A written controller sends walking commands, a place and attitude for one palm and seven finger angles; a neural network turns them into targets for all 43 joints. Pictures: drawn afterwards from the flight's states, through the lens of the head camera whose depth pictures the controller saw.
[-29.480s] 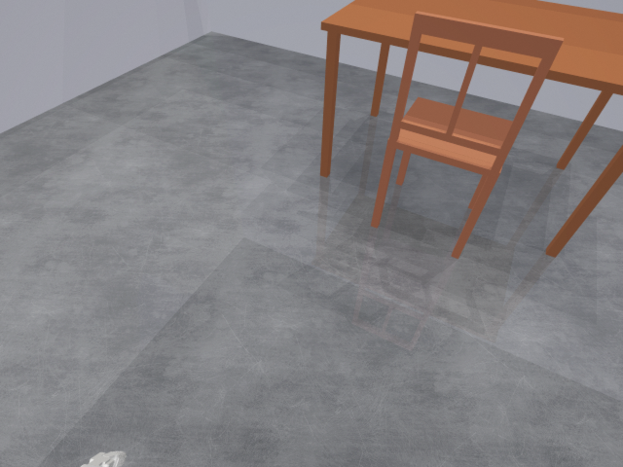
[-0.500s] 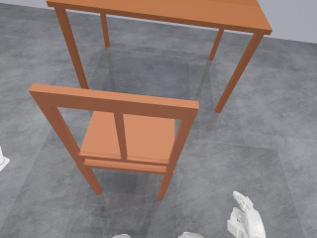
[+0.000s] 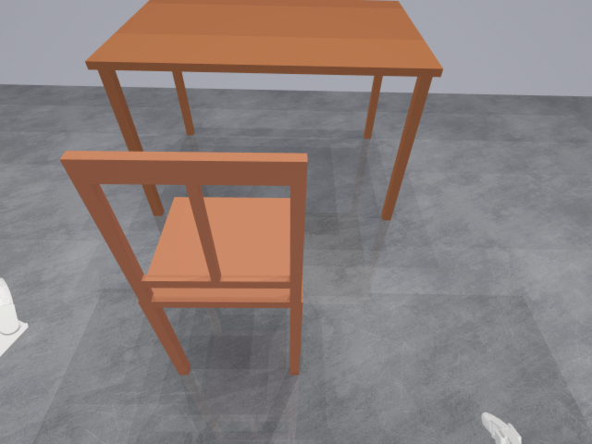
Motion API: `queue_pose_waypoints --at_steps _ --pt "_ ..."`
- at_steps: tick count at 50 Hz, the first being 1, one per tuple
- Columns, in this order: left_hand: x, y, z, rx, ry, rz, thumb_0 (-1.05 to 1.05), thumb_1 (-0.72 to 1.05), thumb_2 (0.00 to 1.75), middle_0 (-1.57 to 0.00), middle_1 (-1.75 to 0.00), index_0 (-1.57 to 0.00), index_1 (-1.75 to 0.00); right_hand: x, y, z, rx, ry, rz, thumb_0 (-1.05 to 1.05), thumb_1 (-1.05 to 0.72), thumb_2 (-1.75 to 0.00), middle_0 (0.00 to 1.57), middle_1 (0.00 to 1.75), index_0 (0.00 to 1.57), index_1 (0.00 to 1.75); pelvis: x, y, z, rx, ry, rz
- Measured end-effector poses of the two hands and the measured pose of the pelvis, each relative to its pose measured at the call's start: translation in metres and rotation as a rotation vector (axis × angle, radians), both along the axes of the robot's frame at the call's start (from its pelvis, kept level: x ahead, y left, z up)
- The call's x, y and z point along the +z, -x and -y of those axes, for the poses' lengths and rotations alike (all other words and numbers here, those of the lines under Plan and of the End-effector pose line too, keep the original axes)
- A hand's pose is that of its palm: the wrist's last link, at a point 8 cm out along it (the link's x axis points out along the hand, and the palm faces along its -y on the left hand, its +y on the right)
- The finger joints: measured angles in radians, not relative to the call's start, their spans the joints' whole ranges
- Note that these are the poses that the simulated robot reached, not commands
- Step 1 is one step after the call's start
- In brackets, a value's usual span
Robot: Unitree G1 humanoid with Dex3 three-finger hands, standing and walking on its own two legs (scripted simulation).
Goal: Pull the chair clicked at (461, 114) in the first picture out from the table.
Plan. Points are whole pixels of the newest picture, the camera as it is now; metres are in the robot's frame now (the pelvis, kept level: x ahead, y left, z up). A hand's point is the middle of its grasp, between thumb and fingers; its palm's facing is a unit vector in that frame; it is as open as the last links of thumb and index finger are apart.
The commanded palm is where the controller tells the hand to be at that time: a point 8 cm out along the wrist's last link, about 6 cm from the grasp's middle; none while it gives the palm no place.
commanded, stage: stop stepping back and stand still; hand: left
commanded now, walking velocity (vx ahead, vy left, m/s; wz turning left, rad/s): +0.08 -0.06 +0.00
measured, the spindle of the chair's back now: (205, 236) +0.52 +0.20 -0.07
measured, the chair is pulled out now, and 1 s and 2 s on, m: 0.54 0.54 0.54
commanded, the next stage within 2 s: let the arm hang, fingers relaxed in 0.58 s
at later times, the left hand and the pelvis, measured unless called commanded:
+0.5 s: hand out of the picture +0.12 +0.27 +0.16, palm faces +0.50 -0.76 -0.41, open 7.4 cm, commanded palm +0.07 +0.31 +0.18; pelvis -0.06 +0.00 +0.00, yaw +2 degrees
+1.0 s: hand out of the picture +0.06 +0.16 -0.16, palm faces +0.13 -0.99 -0.09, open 7.0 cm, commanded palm none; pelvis -0.03 +0.00 +0.00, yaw +4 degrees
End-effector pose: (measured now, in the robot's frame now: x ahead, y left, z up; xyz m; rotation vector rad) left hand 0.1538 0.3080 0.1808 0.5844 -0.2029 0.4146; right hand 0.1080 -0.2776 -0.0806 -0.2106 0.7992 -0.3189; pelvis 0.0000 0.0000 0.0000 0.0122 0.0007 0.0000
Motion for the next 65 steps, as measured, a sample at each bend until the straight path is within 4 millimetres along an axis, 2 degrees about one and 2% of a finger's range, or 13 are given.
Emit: queue_pose_waypoints --at_steps 4,10,16,21,27,34,37,41,44,47,49,53,65 --pt "-0.005 0.013 0.007 -0.017 0.086 0.047 0.01 0.88 0.89 -0.22 -0.30 -0.22 -0.30 0.018 0.004 -0.010 0.035 0.005 0.071 0.02 -0.90 -0.89 0.20 0.30 0.20 0.30 0.004 0.018 -0.001 -0.017 -0.005 0.041" --pt "0.018 0.039 0.023 -0.102 0.018 0.116 0.01 0.88 0.89 -0.22 -0.30 -0.22 -0.30 0.027 0.005 -0.036 0.104 -0.050 0.151 0.02 -0.90 -0.89 0.20 0.30 0.20 0.30 0.006 0.044 0.002 -0.005 0.031 0.047" --pt "0.028 0.066 0.011 -0.008 -0.050 0.081 0.01 0.88 0.89 -0.22 -0.30 -0.22 -0.30 0.015 0.012 -0.053 0.146 -0.115 0.126 0.02 -0.90 -0.89 0.20 0.30 0.20 0.30 0.007 0.059 0.007 0.027 0.037 0.032" --pt "0.017 0.084 0.007 0.040 -0.013 0.074 0.01 0.88 0.89 -0.22 -0.30 -0.22 -0.30 -0.004 0.024 -0.052 0.194 -0.102 0.034 0.02 -0.90 -0.89 0.20 0.30 0.20 0.30 0.001 0.064 0.006 0.042 0.029 0.042" --pt "-0.007 0.076 -0.001 0.053 0.074 0.064 0.01 0.88 0.89 -0.22 -0.30 -0.21 -0.30 -0.006 0.036 -0.045 0.155 -0.046 0.000 0.02 -0.90 -0.89 0.20 0.30 0.20 0.30 -0.003 0.060 -0.003 0.033 0.022 0.056" --pt "0.007 0.048 0.009 -0.010 -0.010 0.077 0.01 0.88 0.89 -0.21 -0.30 -0.21 -0.30 -0.005 0.026 -0.047 0.147 -0.085 0.039 0.02 -0.90 -0.89 0.20 0.30 0.20 0.30 -0.003 0.050 0.004 0.033 0.026 0.032" --pt "-0.036 0.025 0.007 -0.034 0.046 -0.117 0.00 0.89 0.90 -0.21 -0.30 -0.21 -0.30 -0.019 0.021 -0.046 0.175 -0.115 -0.023 0.02 -0.90 -0.89 0.20 0.30 0.20 0.30 -0.004 0.044 0.000 0.057 0.035 0.004" --pt "-0.163 0.015 0.015 0.043 0.342 -0.561 0.00 0.90 0.90 -0.20 -0.30 -0.20 -0.30 -0.041 0.027 -0.048 0.168 -0.134 -0.141 0.01 -0.90 -0.89 0.20 0.30 0.20 0.30 -0.008 0.036 -0.009 0.064 0.027 -0.013" --pt "-0.249 0.044 0.050 0.056 0.523 -0.900 0.00 0.90 0.90 -0.20 -0.30 -0.20 -0.30 -0.042 0.041 -0.053 0.159 -0.133 -0.221 0.01 -0.90 -0.89 0.20 0.30 0.20 0.30 -0.006 0.033 -0.009 0.052 0.013 -0.007" --pt "-0.301 0.091 0.093 0.035 0.662 -1.164 0.01 0.91 0.89 -0.20 -0.30 -0.20 -0.30 -0.037 0.060 -0.057 0.144 -0.120 -0.301 0.01 -0.90 -0.89 0.20 0.30 0.20 0.30 -0.001 0.033 -0.008 0.047 0.009 0.001" --pt "-0.312 0.110 0.102 0.085 0.762 -1.180 -0.03 0.95 0.89 -0.21 -0.30 -0.21 -0.30 -0.034 0.073 -0.057 0.139 -0.106 -0.362 0.01 -0.90 -0.89 0.20 0.30 0.20 0.30 0.002 0.034 -0.005 0.057 0.015 0.002" --pt "-0.315 0.130 0.085 0.132 0.725 -1.224 -0.08 0.99 0.89 -0.21 -0.30 -0.21 -0.30 -0.033 0.098 -0.055 0.119 -0.093 -0.459 0.01 -0.91 -0.89 0.20 0.30 0.20 0.30 0.006 0.037 -0.004 0.063 0.025 0.010" --pt "-0.302 0.214 0.052 0.304 0.621 -1.445 -0.01 0.92 0.89 -0.20 -0.30 -0.20 -0.30 -0.056 0.144 -0.067 0.078 -0.192 -0.541 0.01 -0.91 -0.89 0.20 0.30 0.20 0.30 0.010 0.046 -0.010 0.047 0.018 0.037"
